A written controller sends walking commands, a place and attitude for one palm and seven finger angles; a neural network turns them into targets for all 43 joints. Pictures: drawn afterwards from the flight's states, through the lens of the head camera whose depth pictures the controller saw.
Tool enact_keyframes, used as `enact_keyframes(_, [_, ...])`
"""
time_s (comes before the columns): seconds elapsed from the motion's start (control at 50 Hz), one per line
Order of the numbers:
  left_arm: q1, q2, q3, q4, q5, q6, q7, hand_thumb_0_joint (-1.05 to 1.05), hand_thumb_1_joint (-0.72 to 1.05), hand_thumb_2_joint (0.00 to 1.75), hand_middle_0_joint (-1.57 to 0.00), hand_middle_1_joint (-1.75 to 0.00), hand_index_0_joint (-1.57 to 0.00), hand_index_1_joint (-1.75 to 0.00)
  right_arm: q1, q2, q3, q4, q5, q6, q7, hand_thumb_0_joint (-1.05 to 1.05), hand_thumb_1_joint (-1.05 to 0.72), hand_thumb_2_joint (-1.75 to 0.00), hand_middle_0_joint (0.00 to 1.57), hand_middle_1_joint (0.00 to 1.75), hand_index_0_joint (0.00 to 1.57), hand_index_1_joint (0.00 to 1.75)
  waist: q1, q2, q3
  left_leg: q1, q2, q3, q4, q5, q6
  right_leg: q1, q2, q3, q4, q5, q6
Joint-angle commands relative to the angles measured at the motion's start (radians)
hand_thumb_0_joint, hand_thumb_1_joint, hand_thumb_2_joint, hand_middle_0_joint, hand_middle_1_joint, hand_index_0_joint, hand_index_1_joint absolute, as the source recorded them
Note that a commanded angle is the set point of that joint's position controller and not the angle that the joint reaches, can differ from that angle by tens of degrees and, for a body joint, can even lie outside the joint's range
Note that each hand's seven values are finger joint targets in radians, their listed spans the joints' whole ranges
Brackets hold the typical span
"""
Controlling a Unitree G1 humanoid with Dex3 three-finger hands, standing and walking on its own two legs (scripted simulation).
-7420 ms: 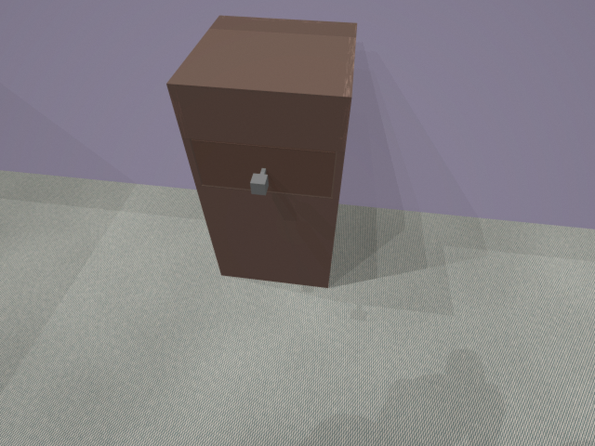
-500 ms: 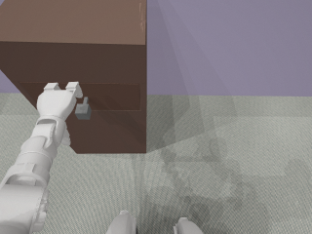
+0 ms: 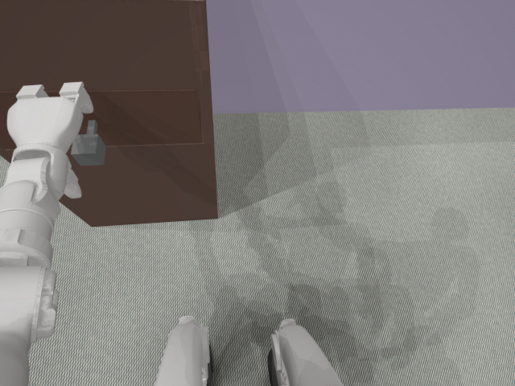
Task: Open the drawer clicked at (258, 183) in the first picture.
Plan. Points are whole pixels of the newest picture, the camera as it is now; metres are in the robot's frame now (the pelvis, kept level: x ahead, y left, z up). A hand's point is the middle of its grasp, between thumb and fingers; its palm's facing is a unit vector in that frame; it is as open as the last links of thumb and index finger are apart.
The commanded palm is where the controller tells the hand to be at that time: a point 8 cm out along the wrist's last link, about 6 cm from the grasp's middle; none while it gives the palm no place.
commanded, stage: move the hooked fingers above the handle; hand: left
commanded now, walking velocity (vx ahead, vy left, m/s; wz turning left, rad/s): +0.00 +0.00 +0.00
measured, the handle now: (90, 140) +0.54 +0.27 -0.07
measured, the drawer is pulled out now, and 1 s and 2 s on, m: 0.00 0.00 0.00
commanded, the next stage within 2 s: lower the fingers behind the handle in 0.52 s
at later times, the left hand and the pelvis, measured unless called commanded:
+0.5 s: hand (59, 146) +0.49 +0.29 -0.01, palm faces -0.08 -0.03 -1.00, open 13.8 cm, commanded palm +0.49 +0.26 +0.05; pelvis +0.01 +0.00 +0.00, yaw +0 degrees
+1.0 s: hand (72, 153) +0.49 +0.27 -0.03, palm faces -0.07 -0.04 -1.00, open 13.8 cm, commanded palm +0.49 +0.25 +0.02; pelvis +0.00 +0.01 -0.01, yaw +0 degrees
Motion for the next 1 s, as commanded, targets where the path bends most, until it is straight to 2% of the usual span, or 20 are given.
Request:
enact_keyframes(0.0, [-0.398, 0.262, 0.039, -0.228, -0.023, 0.009, 0.03, 0.0, -0.5, 0.3, -0.3, -1.2, -0.3, -1.2, 0.163, -0.192, -0.068, -0.051, -0.003, -0.01, -0.018, 0.0, -0.9, -0.9, 0.2, 0.3, 0.2, 0.3, 0.013, 0.159, -0.571, 0.645, -0.027, -0.018, -0.134, 0.349, 0.027, 0.096, 0.028, -0.051, -0.174, 0.262, -0.055])
enact_keyframes(0.06, [-0.399, 0.246, 0.03, -0.211, -0.031, 0.008, 0.02, 0.0, -0.5, 0.3, -0.3, -1.2, -0.3, -1.2, 0.167, -0.19, -0.066, -0.04, -0.003, -0.01, -0.023, 0.0, -0.9, -0.9, 0.2, 0.3, 0.2, 0.3, -0.003, 0.11, -0.537, 0.633, -0.024, -0.021, -0.139, 0.339, 0.031, 0.098, 0.028, -0.049, -0.186, 0.261, -0.053])
enact_keyframes(0.12, [-0.381, 0.209, 0.006, -0.217, -0.033, -0.002, 0.019, 0.0, -0.5, 0.3, -0.3, -1.2, -0.3, -1.2, 0.17, -0.183, -0.068, -0.038, -0.002, -0.013, -0.023, 0.0, -0.9, -0.9, 0.2, 0.3, 0.2, 0.3, -0.002, 0.128, -0.504, 0.645, -0.025, -0.017, -0.147, 0.34, 0.03, 0.091, 0.028, -0.051, -0.198, 0.26, -0.055])
enact_keyframes(0.24, [-0.374, 0.248, 0.027, -0.163, -0.026, -0.006, 0.031, 0.0, -0.5, 0.3, -0.3, -1.2, -0.3, -1.2, 0.157, -0.186, -0.055, -0.043, 0.0, -0.01, -0.024, 0.0, -0.9, -0.9, 0.2, 0.3, 0.2, 0.3, -0.001, 0.1, -0.43, 0.564, -0.032, -0.003, -0.146, 0.295, 0.035, 0.103, 0.026, -0.046, -0.199, 0.247, -0.055])
enact_keyframes(0.26, [-0.368, 0.256, 0.038, -0.157, -0.023, -0.006, 0.031, 0.0, -0.5, 0.3, -0.3, -1.2, -0.3, -1.2, 0.151, -0.188, -0.056, -0.045, -0.002, -0.008, -0.024, 0.0, -0.9, -0.9, 0.2, 0.3, 0.2, 0.3, 0.001, 0.086, -0.44, 0.566, -0.031, -0.007, -0.142, 0.301, 0.034, 0.098, 0.027, -0.047, -0.191, 0.249, -0.055])
enact_keyframes(0.3, [-0.38, 0.246, 0.02, -0.158, -0.019, -0.008, 0.032, 0.0, -0.5, 0.3, -0.3, -1.2, -0.3, -1.2, 0.151, -0.186, -0.055, -0.054, -0.001, -0.009, -0.021, 0.0, -0.9, -0.9, 0.2, 0.3, 0.2, 0.3, -0.001, 0.13, -0.453, 0.569, -0.034, -0.002, -0.135, 0.301, 0.033, 0.088, 0.026, -0.046, -0.188, 0.248, -0.056])
enact_keyframes(0.34, [-0.379, 0.272, 0.04, -0.172, -0.018, -0.012, 0.032, 0.0, -0.5, 0.3, -0.3, -1.2, -0.3, -1.2, 0.154, -0.19, -0.056, -0.058, -0.003, -0.008, -0.024, 0.0, -0.9, -0.9, 0.2, 0.3, 0.2, 0.3, 0.001, 0.108, -0.481, 0.571, -0.033, -0.002, -0.125, 0.33, 0.035, 0.11, 0.026, -0.044, -0.178, 0.277, -0.054])
enact_keyframes(0.38, [-0.358, 0.254, 0.038, -0.197, -0.024, -0.019, 0.029, 0.0, -0.5, 0.3, -0.3, -1.2, -0.3, -1.2, 0.152, -0.188, -0.06, -0.066, -0.005, -0.007, -0.018, 0.0, -0.9, -0.9, 0.2, 0.3, 0.2, 0.3, 0.016, 0.156, -0.524, 0.623, -0.032, -0.008, -0.124, 0.371, 0.027, 0.102, 0.027, -0.049, -0.17, 0.288, -0.057])
enact_keyframes(0.42, [-0.358, 0.243, 0.031, -0.201, -0.024, -0.019, 0.029, 0.0, -0.5, 0.3, -0.3, -1.2, -0.3, -1.2, 0.15, -0.187, -0.063, -0.062, -0.004, -0.004, -0.018, 0.0, -0.9, -0.9, 0.2, 0.3, 0.2, 0.3, 0.004, 0.127, -0.509, 0.619, -0.027, -0.008, -0.119, 0.367, 0.028, 0.095, 0.029, -0.049, -0.173, 0.288, -0.055])
enact_keyframes(0.46, [-0.39, 0.222, 0.014, -0.208, -0.025, -0.019, 0.029, 0.0, -0.5, 0.3, -0.3, -1.2, -0.3, -1.2, 0.151, -0.184, -0.065, -0.057, -0.003, -0.005, -0.02, 0.0, -0.9, -0.9, 0.2, 0.3, 0.2, 0.3, -0.007, 0.143, -0.499, 0.631, -0.024, -0.016, -0.121, 0.371, 0.026, 0.068, 0.027, -0.053, -0.169, 0.281, -0.056])
enact_keyframes(0.54, [-0.382, 0.247, 0.042, -0.273, -0.031, -0.03, 0.041, 0.0, -0.5, 0.3, -0.3, -1.2, -0.3, -1.2, 0.154, -0.188, -0.071, -0.055, -0.007, -0.002, -0.02, 0.0, -0.9, -0.9, 0.2, 0.3, 0.2, 0.3, 0.01, 0.161, -0.57, 0.686, -0.023, -0.022, -0.123, 0.41, 0.022, 0.094, 0.028, -0.053, -0.171, 0.3, -0.057])
enact_keyframes(0.56, [-0.387, 0.226, 0.034, -0.273, -0.035, -0.031, 0.042, 0.0, -0.5, 0.3, -0.3, -1.2, -0.3, -1.2, 0.155, -0.183, -0.072, -0.049, -0.008, -0.003, -0.018, 0.0, -0.9, -0.9, 0.2, 0.3, 0.2, 0.3, 0.006, 0.168, -0.567, 0.697, -0.022, -0.023, -0.121, 0.425, 0.022, 0.083, 0.029, -0.053, -0.17, 0.305, -0.057])
enact_keyframes(0.6, [-0.348, 0.249, 0.053, -0.245, -0.032, -0.02, 0.05, 0.0, -0.5, 0.3, -0.3, -1.2, -0.3, -1.2, 0.152, -0.189, -0.069, -0.045, -0.008, 0.004, -0.016, 0.0, -0.9, -0.9, 0.2, 0.3, 0.2, 0.3, 0.016, 0.15, -0.528, 0.675, -0.022, -0.02, -0.129, 0.408, 0.021, 0.09, 0.029, -0.057, -0.175, 0.297, -0.058])
enact_keyframes(0.72, [-0.356, 0.186, -0.01, -0.154, -0.021, 0.007, 0.052, 0.0, -0.5, 0.3, -0.3, -1.2, -0.3, -1.2, 0.14, -0.185, -0.059, -0.05, -0.004, 0.004, -0.015, 0.0, -0.9, -0.9, 0.2, 0.3, 0.2, 0.3, -0.009, 0.107, -0.432, 0.581, -0.027, -0.014, -0.134, 0.302, 0.027, 0.06, 0.028, -0.057, -0.18, 0.238, -0.057])
enact_keyframes(0.78, [-0.385, 0.227, 0.015, -0.184, -0.019, -0.018, 0.042, 0.0, -0.5, 0.3, -0.3, -1.2, -0.3, -1.2, 0.146, -0.188, -0.059, -0.049, -0.008, -0.002, -0.019, 0.0, -0.9, -0.9, 0.2, 0.3, 0.2, 0.3, -0.003, 0.138, -0.494, 0.591, -0.025, -0.019, -0.114, 0.315, 0.027, 0.048, 0.026, -0.053, -0.154, 0.243, -0.059])
enact_keyframes(0.84, [-0.334, 0.218, 0.03, -0.184, -0.018, -0.036, 0.048, 0.0, -0.5, 0.3, -0.3, -1.2, -0.3, -1.2, 0.144, -0.185, -0.062, -0.051, -0.013, -0.003, -0.016, 0.0, -0.9, -0.9, 0.2, 0.3, 0.2, 0.3, 0.011, 0.13, -0.51, 0.593, -0.023, -0.021, -0.094, 0.349, 0.025, 0.04, 0.028, -0.056, -0.134, 0.258, -0.061])
enact_keyframes(0.86, [-0.342, 0.214, 0.03, -0.178, -0.017, -0.037, 0.05, 0.0, -0.5, 0.3, -0.3, -1.2, -0.3, -1.2, 0.141, -0.184, -0.062, -0.048, -0.015, -0.003, -0.014, 0.0, -0.9, -0.9, 0.2, 0.3, 0.2, 0.3, 0.003, 0.126, -0.499, 0.584, -0.02, -0.025, -0.089, 0.351, 0.024, 0.024, 0.028, -0.056, -0.126, 0.257, -0.061])
enact_keyframes(0.9, [-0.344, 0.221, 0.037, -0.189, -0.012, -0.038, 0.066, 0.0, -0.5, 0.3, -0.3, -1.2, -0.3, -1.2, 0.14, -0.187, -0.061, -0.051, -0.016, -0.002, -0.009, 0.0, -0.9, -0.9, 0.2, 0.3, 0.2, 0.3, 0.015, 0.154, -0.497, 0.569, -0.021, -0.025, -0.084, 0.338, 0.021, 0.008, 0.027, -0.06, -0.112, 0.243, -0.063])
enact_keyframes(0.94, [-0.333, 0.239, 0.051, -0.168, -0.008, -0.025, 0.084, 0.0, -0.5, 0.3, -0.3, -1.2, -0.3, -1.2, 0.136, -0.191, -0.059, -0.054, -0.016, 0.002, -0.007, 0.0, -0.9, -0.9, 0.2, 0.3, 0.2, 0.3, 0.013, 0.111, -0.497, 0.532, -0.022, -0.022, -0.074, 0.313, 0.026, 0.018, 0.028, -0.057, -0.107, 0.235, -0.06])
enact_keyframes(0.98, [-0.364, 0.261, 0.062, -0.193, -0.004, -0.022, 0.097, 0.0, -0.5, 0.3, -0.3, -1.2, -0.3, -1.2, 0.134, -0.194, -0.059, -0.054, -0.016, 0.002, -0.005, 0.0, -0.9, -0.9, 0.2, 0.3, 0.2, 0.3, 0.017, 0.147, -0.531, 0.537, -0.023, -0.022, -0.064, 0.317, 0.024, 0.011, 0.026, -0.055, -0.092, 0.237, -0.06])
